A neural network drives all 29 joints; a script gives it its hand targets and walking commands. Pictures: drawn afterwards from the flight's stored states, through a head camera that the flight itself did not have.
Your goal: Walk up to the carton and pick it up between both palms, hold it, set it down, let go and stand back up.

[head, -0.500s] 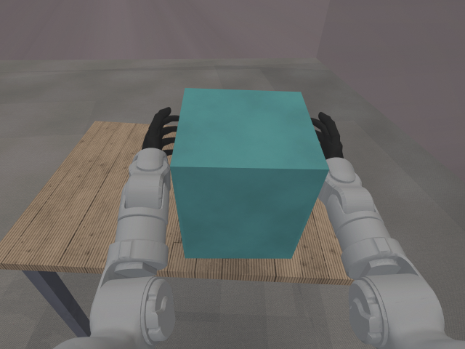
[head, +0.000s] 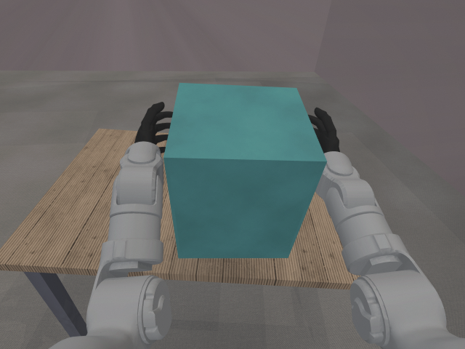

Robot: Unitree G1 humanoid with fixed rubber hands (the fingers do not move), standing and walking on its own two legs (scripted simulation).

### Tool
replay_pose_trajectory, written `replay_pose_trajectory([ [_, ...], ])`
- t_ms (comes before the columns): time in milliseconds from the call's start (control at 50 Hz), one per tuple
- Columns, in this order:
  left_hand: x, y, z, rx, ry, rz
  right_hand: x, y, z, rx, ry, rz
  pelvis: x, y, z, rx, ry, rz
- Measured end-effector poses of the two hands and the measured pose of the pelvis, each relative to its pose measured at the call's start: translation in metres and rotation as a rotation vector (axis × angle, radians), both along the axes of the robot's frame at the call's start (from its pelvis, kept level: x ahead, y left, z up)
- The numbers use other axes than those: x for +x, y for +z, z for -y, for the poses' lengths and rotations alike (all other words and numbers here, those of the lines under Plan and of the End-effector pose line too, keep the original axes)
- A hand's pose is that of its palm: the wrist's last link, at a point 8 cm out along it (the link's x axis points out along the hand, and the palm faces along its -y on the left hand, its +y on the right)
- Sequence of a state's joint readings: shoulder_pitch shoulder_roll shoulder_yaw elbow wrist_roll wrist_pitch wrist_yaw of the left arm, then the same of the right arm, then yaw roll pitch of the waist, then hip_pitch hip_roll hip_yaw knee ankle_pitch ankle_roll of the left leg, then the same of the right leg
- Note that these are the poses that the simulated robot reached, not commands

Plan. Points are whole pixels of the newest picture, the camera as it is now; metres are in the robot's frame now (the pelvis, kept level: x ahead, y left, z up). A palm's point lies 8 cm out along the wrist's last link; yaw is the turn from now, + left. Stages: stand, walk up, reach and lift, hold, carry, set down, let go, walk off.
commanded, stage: reach and lift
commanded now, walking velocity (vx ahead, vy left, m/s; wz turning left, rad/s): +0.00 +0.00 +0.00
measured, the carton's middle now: (236, 174) +0.39 +0.00 +0.16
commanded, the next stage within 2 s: hold in 0.78 s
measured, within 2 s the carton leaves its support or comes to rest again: neither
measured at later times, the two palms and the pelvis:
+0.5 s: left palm (150, 140) +0.39 +0.15 +0.23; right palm (329, 143) +0.38 -0.15 +0.23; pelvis +0.01 +0.00 +0.00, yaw +0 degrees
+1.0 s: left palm (142, 133) +0.37 +0.15 +0.25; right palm (333, 132) +0.37 -0.15 +0.26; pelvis +0.01 -0.01 +0.00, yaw +0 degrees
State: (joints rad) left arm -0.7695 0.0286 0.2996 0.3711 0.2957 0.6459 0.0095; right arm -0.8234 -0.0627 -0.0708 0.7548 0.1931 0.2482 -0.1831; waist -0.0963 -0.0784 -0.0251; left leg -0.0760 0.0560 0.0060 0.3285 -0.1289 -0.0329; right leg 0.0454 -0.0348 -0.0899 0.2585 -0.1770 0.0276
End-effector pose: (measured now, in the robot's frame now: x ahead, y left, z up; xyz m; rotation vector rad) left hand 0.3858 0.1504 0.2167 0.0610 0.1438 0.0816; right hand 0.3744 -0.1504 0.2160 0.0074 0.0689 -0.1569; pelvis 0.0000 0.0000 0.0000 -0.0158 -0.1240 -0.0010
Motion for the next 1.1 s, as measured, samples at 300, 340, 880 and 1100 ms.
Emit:
replay_pose_trajectory([
  [300,0.005,0.008,0.007,0.006,-0.009,-0.021,0.004,0.009,0.007,0.002,-0.004,-0.021,0.003,0.0,0.001,0.002,-0.012,-0.011],
  [340,0.005,0.009,0.006,0.005,-0.008,-0.011,0.005,0.012,0.007,-0.009,-0.001,-0.011,0.005,0.0,0.003,0.002,-0.012,-0.011],
  [880,-0.008,0.03,0.001,-0.019,0.019,0.002,0.003,0.037,0.002,0.0,0.03,-0.004,0.008,0.0,0.008,0.002,-0.008,0.007],
  [1100,-0.016,0.044,-0.003,-0.022,0.014,0.013,-0.006,0.053,-0.002,-0.002,0.029,0.003,0.004,-0.001,0.01,0.0,-0.009,0.003],
])
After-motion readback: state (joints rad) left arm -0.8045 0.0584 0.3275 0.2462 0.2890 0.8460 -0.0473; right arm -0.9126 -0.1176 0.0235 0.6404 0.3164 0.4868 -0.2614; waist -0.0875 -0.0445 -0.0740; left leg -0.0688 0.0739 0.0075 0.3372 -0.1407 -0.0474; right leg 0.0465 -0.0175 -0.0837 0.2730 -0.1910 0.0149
